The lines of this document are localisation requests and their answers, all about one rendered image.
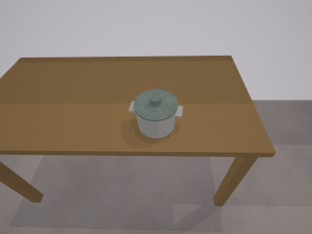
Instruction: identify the lid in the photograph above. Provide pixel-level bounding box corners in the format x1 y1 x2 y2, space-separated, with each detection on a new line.
134 89 178 122

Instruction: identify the knob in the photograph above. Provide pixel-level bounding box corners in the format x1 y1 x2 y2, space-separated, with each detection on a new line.
149 94 162 105

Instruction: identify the pot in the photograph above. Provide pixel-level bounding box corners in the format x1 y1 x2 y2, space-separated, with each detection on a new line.
128 101 183 138

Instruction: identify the table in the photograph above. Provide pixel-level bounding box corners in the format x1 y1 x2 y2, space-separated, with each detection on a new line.
0 56 276 207

